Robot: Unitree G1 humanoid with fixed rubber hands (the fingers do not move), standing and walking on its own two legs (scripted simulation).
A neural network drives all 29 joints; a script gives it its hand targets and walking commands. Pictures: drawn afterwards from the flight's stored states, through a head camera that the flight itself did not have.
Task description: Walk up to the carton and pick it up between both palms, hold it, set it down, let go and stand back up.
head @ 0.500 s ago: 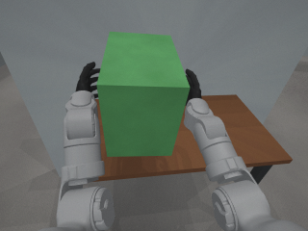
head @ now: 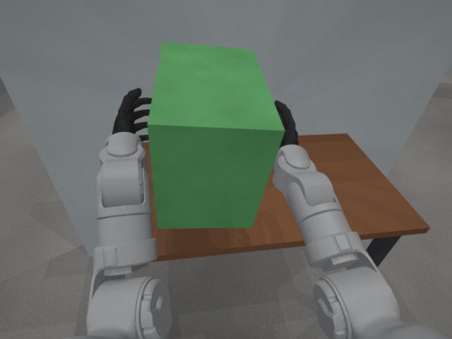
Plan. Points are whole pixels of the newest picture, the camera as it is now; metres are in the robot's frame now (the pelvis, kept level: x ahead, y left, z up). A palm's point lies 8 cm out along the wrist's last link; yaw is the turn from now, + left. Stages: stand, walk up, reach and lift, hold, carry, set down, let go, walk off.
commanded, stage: hold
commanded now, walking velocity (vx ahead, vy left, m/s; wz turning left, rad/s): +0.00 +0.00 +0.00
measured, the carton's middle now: (207, 135) +0.42 +0.01 +0.20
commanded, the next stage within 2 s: none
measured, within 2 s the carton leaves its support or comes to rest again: neither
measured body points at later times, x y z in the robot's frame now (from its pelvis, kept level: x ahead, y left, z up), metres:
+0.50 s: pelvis -0.01 -0.01 +0.00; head -0.06 +0.01 +0.45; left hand +0.37 +0.13 +0.24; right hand +0.38 -0.13 +0.21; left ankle +0.01 +0.12 -0.75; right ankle +0.03 -0.12 -0.75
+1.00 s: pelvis +0.00 +0.00 +0.00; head -0.06 +0.02 +0.45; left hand +0.38 +0.14 +0.23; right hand +0.38 -0.13 +0.21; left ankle +0.01 +0.12 -0.75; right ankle +0.03 -0.12 -0.75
